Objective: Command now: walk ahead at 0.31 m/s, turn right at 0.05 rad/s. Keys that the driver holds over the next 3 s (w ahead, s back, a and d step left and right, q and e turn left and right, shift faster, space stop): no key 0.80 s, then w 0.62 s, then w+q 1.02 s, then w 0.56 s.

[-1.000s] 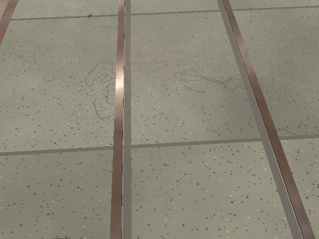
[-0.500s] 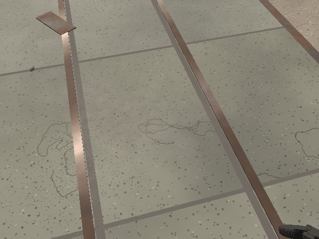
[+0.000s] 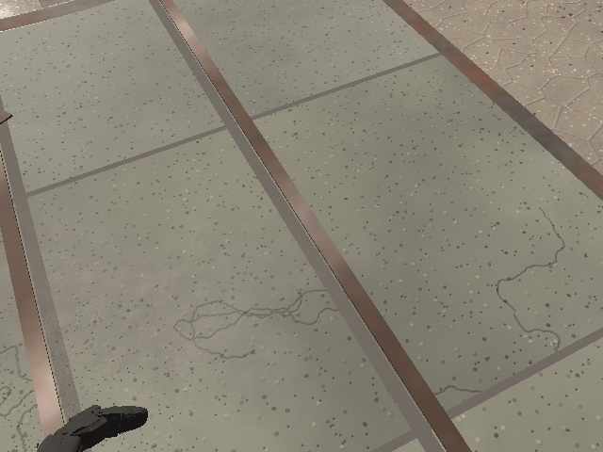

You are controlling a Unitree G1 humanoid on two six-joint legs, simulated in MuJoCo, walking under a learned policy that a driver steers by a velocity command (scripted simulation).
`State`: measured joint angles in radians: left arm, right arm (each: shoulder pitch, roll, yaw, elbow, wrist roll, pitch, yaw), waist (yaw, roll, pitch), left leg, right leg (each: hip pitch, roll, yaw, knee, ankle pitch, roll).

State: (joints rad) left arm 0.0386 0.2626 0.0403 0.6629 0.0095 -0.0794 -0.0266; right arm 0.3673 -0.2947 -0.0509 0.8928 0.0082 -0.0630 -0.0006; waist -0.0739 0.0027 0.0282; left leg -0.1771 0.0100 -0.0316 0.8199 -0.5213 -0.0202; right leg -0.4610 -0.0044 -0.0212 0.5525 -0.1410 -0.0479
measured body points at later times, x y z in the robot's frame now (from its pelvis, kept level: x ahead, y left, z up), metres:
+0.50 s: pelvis +0.12 +0.00 +0.01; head +0.13 +0.01 +0.46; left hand +0.22 +0.25 -0.13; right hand +0.25 -0.26 -0.10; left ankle +0.15 +0.14 -0.73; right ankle +0.09 -0.10 -0.73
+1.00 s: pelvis +0.16 +0.02 +0.01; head +0.15 +0.03 +0.46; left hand +0.17 +0.29 -0.14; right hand +0.24 -0.25 -0.13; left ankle +0.15 +0.13 -0.71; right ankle +0.09 -0.10 -0.73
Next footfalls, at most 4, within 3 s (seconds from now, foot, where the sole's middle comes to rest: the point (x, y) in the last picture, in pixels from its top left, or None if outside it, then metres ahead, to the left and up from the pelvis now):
0.36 left None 0.21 0.14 -0.76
1.58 right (344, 384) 0.60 -0.09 -0.76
2.12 left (208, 307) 0.82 0.22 -0.76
2.62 right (222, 197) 1.18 0.19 -0.76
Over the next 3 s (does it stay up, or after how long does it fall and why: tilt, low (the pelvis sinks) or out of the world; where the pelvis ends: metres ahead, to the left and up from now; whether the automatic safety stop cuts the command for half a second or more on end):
stays up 1.15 0.29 0.02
